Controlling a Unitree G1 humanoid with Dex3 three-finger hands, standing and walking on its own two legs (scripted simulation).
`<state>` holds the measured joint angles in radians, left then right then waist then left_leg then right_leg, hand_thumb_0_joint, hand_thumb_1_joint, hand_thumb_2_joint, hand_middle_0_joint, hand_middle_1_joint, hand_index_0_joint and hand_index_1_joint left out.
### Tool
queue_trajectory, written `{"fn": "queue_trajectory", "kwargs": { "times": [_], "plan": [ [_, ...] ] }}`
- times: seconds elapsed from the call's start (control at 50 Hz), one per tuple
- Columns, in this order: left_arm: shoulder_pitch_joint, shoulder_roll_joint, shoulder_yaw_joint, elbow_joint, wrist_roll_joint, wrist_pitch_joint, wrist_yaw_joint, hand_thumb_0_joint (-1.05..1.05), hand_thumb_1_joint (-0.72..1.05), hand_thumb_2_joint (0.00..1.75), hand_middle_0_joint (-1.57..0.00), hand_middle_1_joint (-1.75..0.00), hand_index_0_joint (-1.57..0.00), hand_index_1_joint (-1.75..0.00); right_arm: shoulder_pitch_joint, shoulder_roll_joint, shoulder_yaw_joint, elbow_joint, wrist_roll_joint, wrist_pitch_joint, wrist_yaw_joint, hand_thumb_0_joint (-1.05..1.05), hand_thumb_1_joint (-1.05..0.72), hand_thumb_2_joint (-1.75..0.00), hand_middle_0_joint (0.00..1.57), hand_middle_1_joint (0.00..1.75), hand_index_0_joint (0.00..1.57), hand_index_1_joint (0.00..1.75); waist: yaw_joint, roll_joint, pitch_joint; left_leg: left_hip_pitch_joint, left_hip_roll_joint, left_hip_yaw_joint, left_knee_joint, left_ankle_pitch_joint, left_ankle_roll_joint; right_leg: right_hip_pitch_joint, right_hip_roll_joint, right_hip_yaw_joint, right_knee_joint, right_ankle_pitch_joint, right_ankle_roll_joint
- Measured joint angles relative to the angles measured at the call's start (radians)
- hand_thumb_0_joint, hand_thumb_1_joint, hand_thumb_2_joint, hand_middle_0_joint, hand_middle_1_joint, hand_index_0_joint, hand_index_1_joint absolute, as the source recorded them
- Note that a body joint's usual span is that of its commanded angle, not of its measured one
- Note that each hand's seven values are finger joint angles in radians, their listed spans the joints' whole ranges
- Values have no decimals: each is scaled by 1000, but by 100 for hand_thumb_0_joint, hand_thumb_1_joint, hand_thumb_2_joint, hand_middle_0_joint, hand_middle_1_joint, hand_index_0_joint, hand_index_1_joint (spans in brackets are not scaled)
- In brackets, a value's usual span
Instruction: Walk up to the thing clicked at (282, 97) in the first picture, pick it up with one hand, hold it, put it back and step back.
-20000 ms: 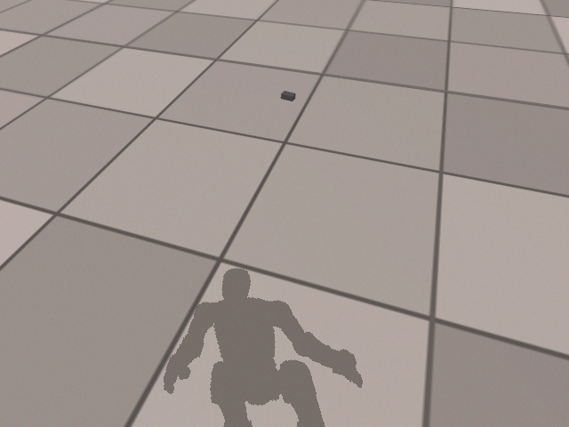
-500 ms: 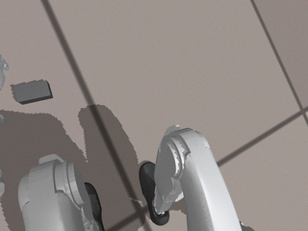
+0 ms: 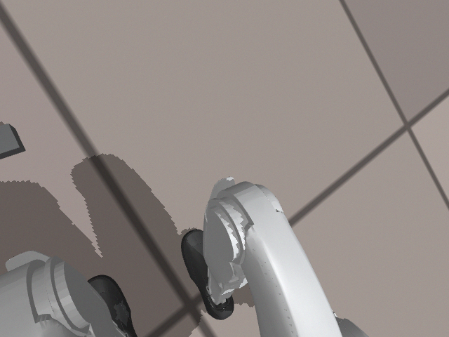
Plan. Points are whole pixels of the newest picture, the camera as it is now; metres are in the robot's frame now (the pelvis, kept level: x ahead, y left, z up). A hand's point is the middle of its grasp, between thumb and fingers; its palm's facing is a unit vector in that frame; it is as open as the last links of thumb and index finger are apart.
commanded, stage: rest palm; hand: left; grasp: from above
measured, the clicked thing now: out of the picture +0.50 +0.25 -0.29
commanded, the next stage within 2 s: close in 1.08 s
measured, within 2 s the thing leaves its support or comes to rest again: neither
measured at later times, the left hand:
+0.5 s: hand out of the picture +0.50 +0.26 -0.25, palm faces -0.41 -0.13 -0.90, open 14.4 cm
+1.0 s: hand out of the picture +0.50 +0.24 -0.26, palm faces -0.43 -0.11 -0.90, open 14.3 cm
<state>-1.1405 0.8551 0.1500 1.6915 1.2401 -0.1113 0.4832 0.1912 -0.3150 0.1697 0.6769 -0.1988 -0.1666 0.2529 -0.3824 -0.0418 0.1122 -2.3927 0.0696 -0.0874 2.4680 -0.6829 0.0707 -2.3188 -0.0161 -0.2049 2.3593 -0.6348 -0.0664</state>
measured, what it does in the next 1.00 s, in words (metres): stands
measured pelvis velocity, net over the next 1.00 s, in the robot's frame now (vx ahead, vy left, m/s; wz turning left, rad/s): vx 0.00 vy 0.01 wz -0.10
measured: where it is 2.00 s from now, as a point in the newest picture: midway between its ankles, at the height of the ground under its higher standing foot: (169, 313)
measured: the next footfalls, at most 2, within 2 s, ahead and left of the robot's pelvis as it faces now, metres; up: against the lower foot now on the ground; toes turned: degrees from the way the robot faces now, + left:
none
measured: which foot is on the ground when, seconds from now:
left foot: down 0.00-1.00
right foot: down 0.00-1.00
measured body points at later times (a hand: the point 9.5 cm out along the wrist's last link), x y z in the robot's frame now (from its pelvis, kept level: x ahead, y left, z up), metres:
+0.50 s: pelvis +0.00 +0.01 +0.00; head +0.30 +0.10 +0.32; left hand +0.52 +0.26 -0.20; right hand +0.02 -0.24 -0.06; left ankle +0.07 +0.11 -0.28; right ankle +0.10 -0.09 -0.28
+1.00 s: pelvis +0.00 +0.01 +0.00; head +0.31 +0.10 +0.31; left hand +0.52 +0.25 -0.21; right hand +0.01 -0.23 -0.05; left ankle +0.07 +0.11 -0.28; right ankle +0.10 -0.09 -0.28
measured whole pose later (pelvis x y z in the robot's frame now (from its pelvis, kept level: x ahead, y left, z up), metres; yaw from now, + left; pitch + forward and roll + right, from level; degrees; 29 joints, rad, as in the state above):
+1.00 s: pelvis +0.00 +0.01 +0.00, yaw -6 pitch +30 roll -14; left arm -1.17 0.99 0.10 1.78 1.29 -0.16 0.66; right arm 0.14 -0.36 0.32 0.62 -0.26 -0.29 0.32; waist -0.45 -0.13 0.19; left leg -2.37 0.08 -0.19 2.54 -0.73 0.07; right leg -2.26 0.02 -0.29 2.35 -0.63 -0.05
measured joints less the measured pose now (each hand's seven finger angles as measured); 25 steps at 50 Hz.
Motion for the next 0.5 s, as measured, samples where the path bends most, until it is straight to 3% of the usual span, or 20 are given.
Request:
{"fn": "queue_trajectory", "kwargs": {
  "times": [0.1, 0.22, 0.36, 0.5],
  "plan": [
    [13, 17, -62, -43, -8, -72, -20, 0, -56, 102, -8, -96, -6, -98, 17, 11, 37, 41, -16, -8, -5, 0, -91, -90, 20, 30, 20, 30, 10, -32, 19, 4, -3, -23, 16, -17, -12, 10, 2, -20, 6, -11, -8],
    [16, 30, -85, -22, 50, -123, 68, 0, -57, 102, -9, -95, -6, -97, -1, 4, 64, 31, -43, -34, 8, 0, -91, -90, 20, 30, 20, 30, -7, -47, 16, 22, -1, -54, 43, -53, -13, 42, 13, -46, 6, -34, -1],
    [1, 62, -26, 48, 96, -80, 172, 0, -55, 102, -9, -92, -6, -95, -41, -16, 77, -31, -58, -70, 37, 0, -90, -90, 20, 30, 20, 30, -41, -52, 28, 22, 7, -66, 54, -59, 4, 54, 27, -55, -5, -28, 20],
    [-15, 84, 1, 69, 63, -20, 163, 0, -54, 101, -9, -92, -7, -94, -43, -26, 83, -46, -54, -97, 66, 0, -90, -90, 20, 30, 20, 30, -47, -65, 39, 8, 6, -63, 58, -43, 9, 42, 24, -52, -1, -14, 23]
  ]
}}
